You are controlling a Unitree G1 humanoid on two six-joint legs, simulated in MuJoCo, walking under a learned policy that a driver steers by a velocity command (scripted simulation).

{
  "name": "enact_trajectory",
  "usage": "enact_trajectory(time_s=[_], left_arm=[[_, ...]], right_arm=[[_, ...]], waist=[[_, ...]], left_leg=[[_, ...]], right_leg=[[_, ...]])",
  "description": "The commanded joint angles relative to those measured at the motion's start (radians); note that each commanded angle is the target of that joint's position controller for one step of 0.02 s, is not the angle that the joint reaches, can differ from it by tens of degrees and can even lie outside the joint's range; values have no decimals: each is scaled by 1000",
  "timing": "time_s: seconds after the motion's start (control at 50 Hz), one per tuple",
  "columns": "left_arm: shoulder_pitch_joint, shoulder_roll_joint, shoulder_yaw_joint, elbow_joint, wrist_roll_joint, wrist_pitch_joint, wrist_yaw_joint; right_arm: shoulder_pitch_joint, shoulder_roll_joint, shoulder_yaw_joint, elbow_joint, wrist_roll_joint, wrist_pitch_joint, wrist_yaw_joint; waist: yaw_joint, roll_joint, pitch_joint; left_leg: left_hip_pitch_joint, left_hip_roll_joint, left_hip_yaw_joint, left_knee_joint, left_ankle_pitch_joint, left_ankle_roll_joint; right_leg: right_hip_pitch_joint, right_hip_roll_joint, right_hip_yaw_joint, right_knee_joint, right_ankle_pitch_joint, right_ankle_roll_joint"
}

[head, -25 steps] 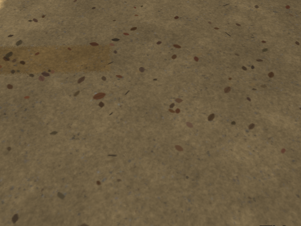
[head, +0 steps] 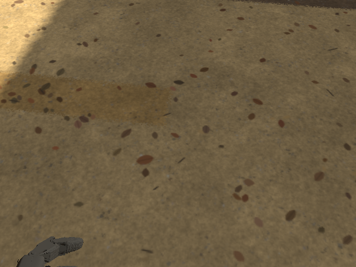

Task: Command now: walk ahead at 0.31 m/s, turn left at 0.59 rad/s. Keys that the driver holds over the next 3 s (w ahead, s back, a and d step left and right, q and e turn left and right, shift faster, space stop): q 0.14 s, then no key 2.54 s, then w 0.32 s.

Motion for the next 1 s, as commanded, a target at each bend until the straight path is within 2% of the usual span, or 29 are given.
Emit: enact_trajectory(time_s=[0.02, 0.04, 0.06, 0.08, 0.1, 0.14, 0.18, 0.24, 0.28, 0.34, 0.36, 0.38, 0.4, 0.42, 0.44, 0.46, 0.48, 0.5, 0.54, 0.56, 0.6, 0.62, 0.64, 0.66, 0.68, 0.74, 1.0], left_arm=[[283, 276, 83, -1, 14, 8, 5], [235, 179, 61, -39, -2, 22, 5], [190, 119, 43, -54, -3, 36, 14], [139, 96, 31, -53, 1, 49, 16], [105, 92, 29, -46, 3, 56, 19], [80, 110, 36, -29, 11, 57, 21], [86, 133, 45, -7, 9, 55, 24], [65, 152, 51, 9, -8, 69, 29], [56, 160, 52, 20, -18, 81, 27], [81, 173, 52, 48, -30, 94, 18], [80, 176, 51, 55, -35, 99, 17], [73, 172, 47, 63, -42, 102, 16], [87, 146, 36, 76, -46, 103, 16], [131, 103, 20, 94, -30, 99, 12], [173, 46, -2, 80, 16, 91, 1], [163, 43, -7, 77, 7, 96, 8], [121, 95, 3, 74, -3, 104, 14], [105, 103, 7, 76, -7, 110, 17], [136, 108, 9, 103, 0, 124, 23], [153, 98, 5, 115, 1, 124, 20], [153, 106, -1, 119, 6, 123, 13], [138, 148, 7, 129, -1, 123, 12], [122, 141, 9, 137, -7, 122, 10], [110, 117, 3, 140, -5, 119, 10], [108, 113, 3, 150, -2, 116, 11], [123, 104, 1, 178, -7, 106, 17], [124, 103, -1, 269, -11, 121, 43]], right_arm=[[162, -14, 16, -118, 7, -14, -1], [142, -124, -7, -84, 19, -5, -3], [16, -163, -19, -103, 15, 10, -6], [-46, -161, -24, -113, 7, 28, -11], [-66, -150, -28, -129, 2, 42, -14], [-39, -89, -17, -130, 9, 62, -12], [-67, -51, -5, -147, 1, 63, -14], [-101, -37, 7, -154, -10, 59, -4], [-134, -39, 10, -159, -9, 60, 5], [-189, -50, 9, -174, -11, 64, 16], [-190, -51, 9, -174, -12, 64, 19], [-177, -47, 8, -166, -14, 61, 22], [-164, -57, 5, -158, -18, 57, 21], [-158, -93, -2, -164, -25, 55, 14], [-167, -170, -10, -188, -40, 58, 0], [-206, -106, 13, -184, -52, 53, 2], [-234, -74, 19, -179, -50, 41, 11], [-257, -58, 26, -165, -50, 31, 15], [-306, -69, 26, -157, -37, 20, 17], [-314, -63, 29, -149, -33, 20, 17], [-279, -44, 33, -121, -29, 21, 21], [-265, -43, 32, -119, -33, 27, 22], [-271, -43, 35, -115, -40, 30, 22], [-275, -47, 33, -109, -41, 30, 21], [-274, -47, 31, -102, -38, 28, 19], [-267, -40, 28, -85, -31, 29, 12], [-239, -40, 18, 48, -25, 28, -1]], waist=[[64, -398, -431], [89, -225, -364], [118, -132, -244], [106, -61, -162], [80, -78, -110], [54, -128, -66], [57, -125, -82], [59, -96, -144], [67, -104, -141], [86, -111, -115], [80, -110, -106], [65, -109, -100], [55, -99, -96], [63, -39, -116], [120, 173, -166], [105, 237, -172], [87, 198, -135], [94, 197, -122], [115, 181, -114], [130, 162, -119], [113, 114, -115], [82, 56, -58], [83, 20, -22], [88, 11, -12], [86, -1, -19], [89, -7, -56], [98, 20, -34]], left_leg=[[-521, -39, 46, 664, -243, -46], [-590, 43, 9, 771, -165, -68], [-616, 73, 61, 787, -90, -80], [-587, 106, 91, 747, -43, -91], [-555, 138, 100, 696, -12, -93], [-455, 146, 150, 603, 29, -96], [-445, 144, 160, 499, 59, -100], [-369, 150, 166, 333, 166, -93], [-303, 141, 186, 232, 211, -85], [-253, 125, 204, 95, 211, -67], [-222, 117, 215, 25, 226, -55], [-161, 103, 233, -78, 283, -37], [-74, 96, 231, -185, 361, -13], [41, 166, 142, -241, 528, 18], [148, 371, -78, -209, 843, 95], [67, 425, -135, -228, 743, 221], [17, 377, -107, -246, 650, 221], [5, 337, -65, -245, 622, 185], [-42, 299, -8, -230, 645, 140], [-67, 277, 19, -219, 638, 118], [-76, 212, 55, -211, 407, 58], [-94, 179, 81, -221, 303, 36], [-92, 167, 90, -216, 276, 23], [-88, 162, 93, -200, 302, 20], [-74, 160, 101, -185, 351, 22], [-37, 152, 119, -156, 478, 23], [-40, 137, 145, -176, 486, 4]], right_leg=[[824, -505, 662, -38, 365, -306], [746, -466, 631, -78, 191, -282], [629, -412, 441, -84, 166, -236], [490, -352, 302, -99, 221, -214], [388, -320, 231, -114, 238, -207], [253, -263, 102, -178, 260, -203], [271, -281, 69, -193, 377, -238], [305, -297, 16, -192, 407, -251], [289, -286, -18, -198, 340, -241], [312, -290, -11, -180, 207, -226], [316, -287, -7, -159, 164, -214], [303, -274, -12, -129, 112, -192], [270, -246, -21, -89, 50, -151], [211, -199, -57, -28, -43, -77], [100, -99, -145, 144, -332, 8], [77, -70, -87, 168, -480, 48], [88, -75, -63, 188, -468, 61], [94, -74, -54, 174, -426, 61], [173, -77, -44, 101, -307, 68], [238, -71, -48, 39, -197, 69], [306, -94, -29, -53, -23, 56], [255, -93, -40, -43, -85, 36], [220, -87, -43, -47, -137, 18], [221, -87, -40, -58, -134, 14], [226, -87, -36, -64, -113, 17], [259, -89, -36, -62, -53, 22], [301, -76, -46, -72, -70, 16]])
